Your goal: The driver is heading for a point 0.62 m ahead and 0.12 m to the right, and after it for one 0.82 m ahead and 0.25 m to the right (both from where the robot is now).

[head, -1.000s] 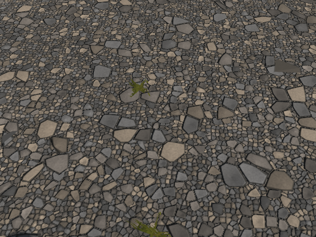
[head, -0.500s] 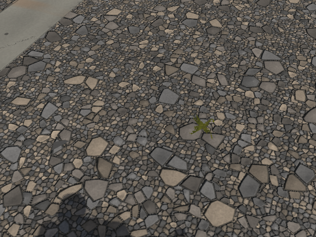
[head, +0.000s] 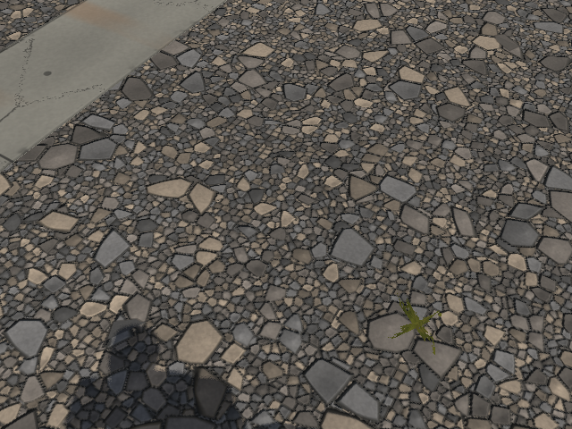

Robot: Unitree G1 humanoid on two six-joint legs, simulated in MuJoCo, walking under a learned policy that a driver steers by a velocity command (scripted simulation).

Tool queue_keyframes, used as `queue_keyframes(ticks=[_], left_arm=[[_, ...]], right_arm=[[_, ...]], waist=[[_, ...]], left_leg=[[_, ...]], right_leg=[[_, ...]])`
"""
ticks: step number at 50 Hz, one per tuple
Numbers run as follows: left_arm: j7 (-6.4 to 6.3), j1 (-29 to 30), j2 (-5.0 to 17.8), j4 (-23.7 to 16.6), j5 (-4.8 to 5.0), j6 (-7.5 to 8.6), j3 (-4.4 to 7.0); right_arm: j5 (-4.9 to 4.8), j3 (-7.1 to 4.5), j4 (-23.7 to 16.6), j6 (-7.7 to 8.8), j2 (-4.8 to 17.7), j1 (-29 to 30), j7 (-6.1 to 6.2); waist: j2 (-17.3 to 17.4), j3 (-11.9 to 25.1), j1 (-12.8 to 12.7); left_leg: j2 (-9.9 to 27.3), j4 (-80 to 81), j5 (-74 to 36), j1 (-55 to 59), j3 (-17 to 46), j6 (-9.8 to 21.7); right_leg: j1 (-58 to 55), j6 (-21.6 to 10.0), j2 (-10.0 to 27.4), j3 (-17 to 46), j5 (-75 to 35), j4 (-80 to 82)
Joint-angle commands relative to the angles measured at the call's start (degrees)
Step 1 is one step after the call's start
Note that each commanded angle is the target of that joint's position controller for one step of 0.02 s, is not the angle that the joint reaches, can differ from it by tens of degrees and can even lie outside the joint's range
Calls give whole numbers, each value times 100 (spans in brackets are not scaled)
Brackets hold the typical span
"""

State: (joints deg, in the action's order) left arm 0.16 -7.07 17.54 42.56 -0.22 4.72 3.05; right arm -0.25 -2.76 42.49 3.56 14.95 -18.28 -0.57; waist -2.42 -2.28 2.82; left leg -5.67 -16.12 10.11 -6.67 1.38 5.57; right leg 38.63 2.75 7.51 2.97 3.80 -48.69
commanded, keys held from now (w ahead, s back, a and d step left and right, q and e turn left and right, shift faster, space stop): w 0.58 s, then w+e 0.10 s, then e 0.32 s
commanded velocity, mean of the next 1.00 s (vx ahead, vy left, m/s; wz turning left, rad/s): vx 0.43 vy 0.00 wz -0.09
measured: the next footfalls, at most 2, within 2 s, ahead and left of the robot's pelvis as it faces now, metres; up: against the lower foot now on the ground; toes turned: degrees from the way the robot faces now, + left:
right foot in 0.24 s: +0.32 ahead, -0.15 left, +0.00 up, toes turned +0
left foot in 0.74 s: +0.60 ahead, +0.10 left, +0.00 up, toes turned -1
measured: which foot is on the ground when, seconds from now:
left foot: down 0.00-0.26, up 0.28-0.72, down 0.74-1.00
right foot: up 0.00-0.22, down 0.24-0.76, up 0.78-1.00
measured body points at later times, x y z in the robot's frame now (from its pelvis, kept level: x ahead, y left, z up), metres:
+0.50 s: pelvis +0.29 -0.07 +0.00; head +0.31 -0.07 +0.45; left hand +0.34 +0.21 -0.12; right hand +0.44 -0.33 -0.11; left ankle +0.37 +0.10 -0.68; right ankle +0.28 -0.15 -0.75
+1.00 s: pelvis +0.51 +0.00 -0.01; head +0.55 +0.01 +0.44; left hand +0.66 +0.27 -0.13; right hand +0.60 -0.29 -0.11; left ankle +0.56 +0.10 -0.75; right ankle +0.52 -0.15 -0.68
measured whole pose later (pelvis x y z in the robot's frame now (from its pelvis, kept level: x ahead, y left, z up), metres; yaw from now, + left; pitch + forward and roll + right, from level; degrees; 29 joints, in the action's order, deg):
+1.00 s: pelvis +0.51 +0.00 -0.01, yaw -10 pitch +1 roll +0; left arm -1.7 -12.3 18.4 44.1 0.9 -2.0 4.7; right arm 1.4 -3.0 44.9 3.2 14.9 -8.4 0.3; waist -2.2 -3.8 0.0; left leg 1.5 -22.1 7.9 -15.7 -8.3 2.3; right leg 33.4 3.9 3.6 0.7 20.2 -58.5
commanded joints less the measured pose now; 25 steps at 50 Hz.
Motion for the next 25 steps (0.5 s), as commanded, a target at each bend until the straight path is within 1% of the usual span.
queue_keyframes(ticks=[1, 3, 5, 7, 8, 9, 10, 11, 12, 13, 14, 15, 16, 17, 18, 19, 21, 23, 25], left_arm=[[51, 438, 224, -384, 34, 81, 21], [105, 755, 207, -469, 74, 113, 1], [168, 992, 248, -561, 88, 148, 4], [235, 1101, 292, -639, 80, 181, 13], [261, 1049, 327, -646, 79, 191, 24], [276, 918, 375, -620, 79, 198, 42], [270, 642, 472, -557, 77, 203, 88], [239, 31, 625, -385, 68, 208, 182], [195, -840, 889, -170, 27, 206, 287], [155, -1638, 1400, -76, -80, 200, 405], [188, -1882, 1167, 89, 36, 165, 365], [184, -1593, 788, 44, 137, 146, 236], [152, -1216, 633, -21, 99, 107, 185], [150, -874, 550, -38, 44, 87, 145], [152, -672, 396, -70, -8, 106, 91], [155, -579, 384, -73, -43, 118, 77], [157, -576, 450, 4, 9, 170, 97], [120, -628, 604, 93, 28, 184, 140], [78, -723, 681, 168, 42, 152, 161]], right_arm=[[-29, -250, -238, 84, 1000, 1, 78], [-45, -254, -101, 73, 1043, -199, 78], [-58, -259, 30, 39, 1048, -367, 80], [-65, -278, 141, -18, 1080, -481, 102], [-71, -290, 180, -44, 1102, -490, 119], [-74, -303, 203, -68, 1131, -468, 134], [-68, -316, 201, -87, 1180, -393, 145], [-58, -305, 188, -117, 1184, -274, 150], [-16, -226, 133, -129, 1030, -247, 158], [53, -71, -33, -66, 567, -717, 136], [-36, -4, 47, 31, 415, -955, 109], [-149, -126, -32, 109, 973, -481, 72], [-217, -134, -176, 160, 1024, 28, 46], [-143, -124, -242, 181, 954, 304, 44], [-57, -163, -220, 153, 938, 338, 53], [-50, -155, -170, 107, 835, 175, 47], [-33, -109, -105, 17, 627, -1, 60], [7, -75, -218, -10, 556, 315, 87], [17, -41, -299, 16, 487, 692, 74]], waist=[[549, 68, 73], [581, -81, 212], [582, -184, 286], [611, -207, 267], [652, -179, 201], [715, -110, 109], [802, 68, -60], [784, 467, -421], [664, 1163, -820], [-352, 2141, -828], [-1401, 2593, -804], [-766, 1796, -917], [-387, 1099, -832], [-30, 557, -651], [-33, 357, -486], [-160, 318, -338], [-225, 304, -213], [-149, 146, -239], [-94, 75, -351]], left_leg=[[1312, 670, -1296, -173, 624, 690], [1438, 682, -998, -33, 698, 687], [1619, 528, -1077, 381, 803, 696], [1826, 280, -1431, 858, 910, 652], [1904, 152, -1664, 1029, 952, 599], [1934, -9, -2064, 1144, 955, 540], [1885, -328, -2900, 1188, 905, 471], [1682, -1038, -3821, 1097, 724, 362], [1399, -2171, -3662, 493, 503, 186], [679, -4276, -1568, -1475, 234, -187], [23, -5640, 2215, -2886, 491, -396], [405, -6077, 2126, -3524, 817, -339], [713, -5957, 1633, -3647, 590, -298], [961, -5528, 1200, -3535, 412, -317], [1152, -5145, 908, -3268, 407, -346], [1225, -4991, 753, -2965, 388, -395], [1292, -4650, 645, -2765, 281, -521], [1350, -4073, 241, -2969, 211, -653], [1343, -3294, -468, -3007, 156, -701]], right_leg=[[-355, 29, -172, -160, -1077, 1032], [-394, -20, -262, -190, -1275, 1443], [-204, -126, -320, -166, -1121, 1727], [-45, -282, -380, -151, -709, 1945], [-106, -368, -407, -150, -485, 2029], [-304, -455, -470, -198, -252, 2078], [-751, -565, -613, -320, -18, 2106], [-1647, -726, -804, -509, -94, 2252], [-3128, -989, -530, -285, -368, 2087], [-5430, -1738, 870, 1784, -142, 1965], [-6280, -2305, 1558, 3857, 840, 2824], [-5771, -2021, 1385, 3474, 1637, 3064], [-4971, -1791, 1157, 2648, 1596, 3190], [-4123, -1684, 913, 2095, 1103, 3400], [-3612, -1613, 713, 1730, 620, 3559], [-3281, -1614, 605, 1508, 324, 3715], [-2942, -1713, 523, 1124, -166, 3945], [-2828, -1755, 485, 798, -472, 4127], [-2877, -1652, 350, 477, -578, 4194]])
